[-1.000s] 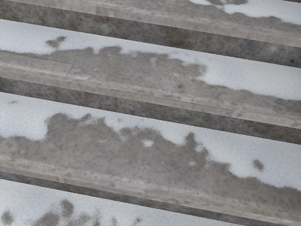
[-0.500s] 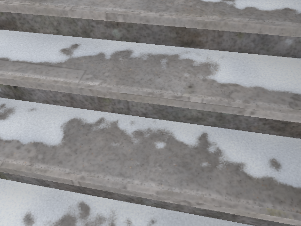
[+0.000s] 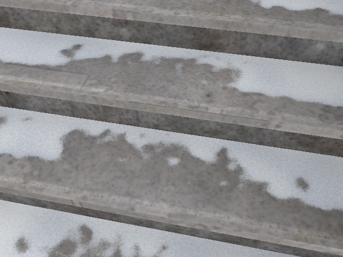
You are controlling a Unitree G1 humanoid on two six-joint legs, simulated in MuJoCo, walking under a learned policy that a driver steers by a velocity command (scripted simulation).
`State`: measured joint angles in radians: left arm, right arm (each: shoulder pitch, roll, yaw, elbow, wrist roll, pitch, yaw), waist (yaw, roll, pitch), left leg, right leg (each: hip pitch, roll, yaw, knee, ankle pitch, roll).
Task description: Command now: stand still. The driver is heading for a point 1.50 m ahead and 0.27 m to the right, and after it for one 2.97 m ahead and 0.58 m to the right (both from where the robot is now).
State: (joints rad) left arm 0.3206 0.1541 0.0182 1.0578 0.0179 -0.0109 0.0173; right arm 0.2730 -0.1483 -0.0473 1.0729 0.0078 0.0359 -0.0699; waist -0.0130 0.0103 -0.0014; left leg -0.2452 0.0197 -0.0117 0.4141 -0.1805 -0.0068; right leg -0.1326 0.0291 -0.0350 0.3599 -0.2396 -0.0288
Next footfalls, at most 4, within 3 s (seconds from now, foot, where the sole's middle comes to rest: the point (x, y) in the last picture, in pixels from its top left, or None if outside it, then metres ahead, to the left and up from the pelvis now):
1.26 right None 0.33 -0.05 -0.62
1.80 left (135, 171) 0.70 0.15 -0.47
2.40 right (268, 95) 0.91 -0.33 -0.31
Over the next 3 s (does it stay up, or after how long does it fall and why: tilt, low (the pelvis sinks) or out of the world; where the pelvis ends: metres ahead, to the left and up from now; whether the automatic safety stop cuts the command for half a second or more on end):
stays up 0.93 -0.15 0.45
